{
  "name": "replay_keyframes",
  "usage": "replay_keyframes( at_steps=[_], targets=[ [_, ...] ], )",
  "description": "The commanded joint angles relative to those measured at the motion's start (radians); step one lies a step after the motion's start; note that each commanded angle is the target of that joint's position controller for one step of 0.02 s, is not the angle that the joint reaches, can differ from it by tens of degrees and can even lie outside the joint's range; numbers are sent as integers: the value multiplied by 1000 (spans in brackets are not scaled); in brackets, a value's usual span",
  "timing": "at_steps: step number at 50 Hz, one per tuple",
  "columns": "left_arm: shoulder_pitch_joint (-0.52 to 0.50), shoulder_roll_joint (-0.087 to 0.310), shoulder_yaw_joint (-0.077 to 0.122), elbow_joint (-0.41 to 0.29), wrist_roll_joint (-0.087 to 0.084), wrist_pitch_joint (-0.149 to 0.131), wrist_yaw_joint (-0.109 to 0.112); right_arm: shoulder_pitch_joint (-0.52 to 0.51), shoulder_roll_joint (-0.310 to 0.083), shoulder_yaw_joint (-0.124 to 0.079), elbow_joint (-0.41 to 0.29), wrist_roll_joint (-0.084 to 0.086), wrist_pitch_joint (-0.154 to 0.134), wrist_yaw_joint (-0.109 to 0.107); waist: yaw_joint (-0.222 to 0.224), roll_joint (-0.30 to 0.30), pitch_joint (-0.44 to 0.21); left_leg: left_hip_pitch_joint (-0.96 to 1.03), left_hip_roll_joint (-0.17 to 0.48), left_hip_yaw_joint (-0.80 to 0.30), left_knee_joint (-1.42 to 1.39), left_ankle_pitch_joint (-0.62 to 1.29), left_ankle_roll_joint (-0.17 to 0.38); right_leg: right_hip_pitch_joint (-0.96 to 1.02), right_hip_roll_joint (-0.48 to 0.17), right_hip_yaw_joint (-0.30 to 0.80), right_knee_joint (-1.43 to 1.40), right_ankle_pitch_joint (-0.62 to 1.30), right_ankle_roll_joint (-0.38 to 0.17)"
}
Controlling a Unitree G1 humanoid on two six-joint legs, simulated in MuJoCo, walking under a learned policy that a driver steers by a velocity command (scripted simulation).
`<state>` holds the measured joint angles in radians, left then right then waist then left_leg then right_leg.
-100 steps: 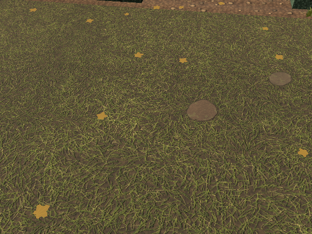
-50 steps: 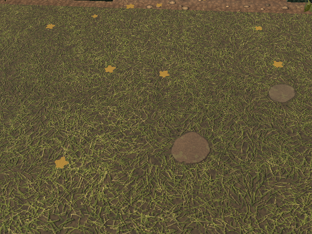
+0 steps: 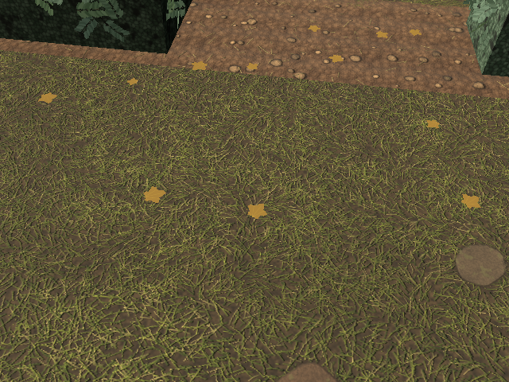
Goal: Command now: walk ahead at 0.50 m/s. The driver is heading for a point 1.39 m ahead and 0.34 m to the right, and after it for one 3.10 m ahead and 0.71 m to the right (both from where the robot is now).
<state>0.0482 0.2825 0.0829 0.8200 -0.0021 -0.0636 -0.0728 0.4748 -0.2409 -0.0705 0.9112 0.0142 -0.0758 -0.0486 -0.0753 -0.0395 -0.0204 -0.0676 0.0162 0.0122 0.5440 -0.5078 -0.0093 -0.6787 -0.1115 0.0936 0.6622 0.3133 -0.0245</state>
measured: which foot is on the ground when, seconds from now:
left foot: down 0.00-0.14, up 0.16-0.62, down 0.64-1.00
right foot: up 0.00-0.16, down 0.18-0.66, up 0.68-1.00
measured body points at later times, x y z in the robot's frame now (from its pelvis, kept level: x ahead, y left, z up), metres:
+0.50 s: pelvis +0.32 -0.13 -0.16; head +0.33 -0.13 +0.29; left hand +0.29 +0.12 -0.30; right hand +0.50 -0.36 -0.26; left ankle +0.49 +0.00 -0.84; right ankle +0.23 -0.22 -0.89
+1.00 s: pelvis +0.58 -0.12 -0.14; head +0.59 -0.11 +0.31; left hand +0.74 +0.15 -0.26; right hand +0.59 -0.39 -0.28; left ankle +0.54 -0.02 -0.89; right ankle +0.71 -0.29 -0.83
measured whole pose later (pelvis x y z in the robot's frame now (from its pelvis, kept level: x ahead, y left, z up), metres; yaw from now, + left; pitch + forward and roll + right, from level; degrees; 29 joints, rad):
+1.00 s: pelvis +0.58 -0.12 -0.14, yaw +0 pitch +1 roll +1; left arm 0.10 0.28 0.08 0.90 0.00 -0.05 0.00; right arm 0.37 -0.23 -0.08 0.92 -0.01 -0.08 0.01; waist -0.05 -0.04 -0.01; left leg -0.11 -0.06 0.04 0.32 -0.22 0.06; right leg -0.65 -0.10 0.07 0.84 0.03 -0.01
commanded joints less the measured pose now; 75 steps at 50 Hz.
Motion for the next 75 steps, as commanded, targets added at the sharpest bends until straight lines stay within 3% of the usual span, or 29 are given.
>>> replay_keyframes(
  at_steps=[1,6,8,9,10,11,13,14,17,19,28,32,33,34,37,45,52,56,61,65,67,68,69,70,71,72,73,74,75],
  targets=[
    [-171,9,-20,-96,-10,-20,-28,16,-157,-35,-56,10,4,-12,-39,100,132,-110,210,-141,-13,173,158,-17,6,-21,-97,63,-14],
    [-26,71,-8,-23,-37,-2,-15,25,-134,-32,-44,10,39,-16,-15,103,96,-20,210,-117,294,233,72,165,-57,7,-269,140,0],
    [313,134,24,102,-3,-13,7,-10,-144,-30,-29,11,34,0,151,40,-53,-136,123,-43,733,390,30,609,19,-127,-342,218,4],
    [471,179,32,150,10,-13,13,39,-96,-25,3,10,22,9,214,-131,-107,-429,13,-36,1191,-207,-43,925,-88,-28,-243,366,-73],
    [491,239,19,157,36,-25,8,227,-8,-5,23,9,-1,33,127,-405,-241,-773,-22,-193,1491,-437,-42,1234,-149,-3,164,776,-80],
    [529,250,39,159,7,1,9,248,-52,1,-8,39,-35,43,158,-469,-387,-862,-9,-241,1555,-358,-45,1262,-210,129,133,675,-153],
    [481,250,47,193,-25,35,21,11,-45,9,-111,76,-46,6,123,-130,-349,-1021,38,-85,1517,-140,-46,1041,-349,495,-256,-336,-283],
    [343,184,20,125,4,19,27,-52,-80,10,-120,79,-32,-11,104,-25,-241,-990,94,-82,1405,36,-3,836,-375,537,-320,-462,-293],
    [118,15,-43,101,14,-32,28,-151,-75,-4,-129,12,13,-8,15,-46,20,-795,163,-163,949,263,50,351,-224,245,-294,-266,-181],
    [156,62,-34,115,30,-36,63,-223,-44,0,-176,-17,7,6,30,-128,70,-632,140,-87,586,428,12,258,-101,70,-398,-158,-170],
    [415,100,5,195,-25,23,89,-492,-10,17,-246,1,6,86,137,19,116,-619,35,6,41,478,75,691,-153,8,-370,-66,-160],
    [318,103,3,156,-17,32,82,-132,-148,-49,-159,-13,3,85,-53,44,-120,26,32,-40,25,535,174,512,-39,-84,73,119,-85],
    [424,12,-27,145,0,16,79,-15,-241,-72,-138,-16,2,81,-40,224,-280,376,283,-464,-36,381,329,180,123,-127,506,-355,-23],
    [391,29,-26,142,-6,-7,65,10,-186,-53,-128,-2,1,84,-51,296,-351,440,363,-751,-200,257,374,21,180,7,662,-879,-24],
    [220,88,2,88,-27,-13,80,-226,-103,-25,-159,-15,-7,81,25,95,-12,25,269,-412,-270,360,266,-36,39,-14,590,-699,-32],
    [104,20,-2,44,19,11,91,-198,-154,-39,-80,-25,-18,46,73,95,0,-147,175,-143,-384,596,231,125,-1,-34,145,-343,16],
    [-33,70,16,2,-10,5,53,-38,-112,-30,-12,-17,-22,54,21,93,69,55,231,-183,-253,451,242,-114,-8,-10,166,-257,-10],
    [-181,74,18,-82,-30,-35,5,129,-142,-49,19,-11,-15,4,-44,119,116,396,364,-384,-105,335,260,-567,-66,116,148,-380,-4],
    [-142,7,-12,-57,-6,-25,-33,-34,-138,-37,-58,0,-4,-11,-29,73,136,-265,184,-100,-73,128,140,132,22,-54,-73,128,-8],
    [-70,49,-11,-33,-34,-10,-20,-10,-145,-38,-53,3,8,-6,-24,96,130,-63,193,-86,126,135,57,172,-25,-8,-231,148,18],
    [190,120,22,74,-31,-6,1,-31,-150,-37,-40,1,24,-4,77,109,22,-19,188,-68,435,312,25,395,-22,-39,-292,196,27],
    [374,169,44,139,-17,-4,16,-48,-152,-39,-22,5,24,4,180,68,-66,-138,145,-30,687,381,-16,678,11,-113,-276,201,29],
    [511,218,44,174,22,-6,19,8,-101,-31,21,22,14,10,256,-121,-102,-389,25,-20,1168,-206,-91,928,-71,-62,-204,291,-34],
    [506,274,24,178,56,-18,14,241,39,-1,39,18,-8,34,123,-440,-239,-748,-30,-194,1505,-458,-78,1223,-146,20,176,737,-63],
    [527,269,40,182,15,8,12,274,-17,3,13,38,-39,41,137,-521,-386,-822,-9,-236,1574,-378,-60,1236,-181,141,129,617,-129],
    [560,303,55,209,-15,26,11,162,-38,2,-57,65,-50,25,145,-418,-445,-896,-22,-180,1612,-278,-61,1156,-308,408,-130,-55,-230],
    [467,207,28,205,-22,35,17,12,-33,12,-85,66,-38,-3,125,-103,-332,-960,36,-54,1553,-138,-43,1007,-301,518,-325,-457,-230],
    [357,220,20,177,-8,21,33,-46,-29,16,-128,85,-29,-18,81,-131,-257,-986,63,-31,1561,-30,-32,841,-385,642,-379,-510,-304],
    [228,152,-5,114,25,-12,29,-65,-70,18,-119,56,-11,-23,63,36,-198,-884,136,-106,1425,77,7,651,-400,596,-338,-466,-295]
  ],
)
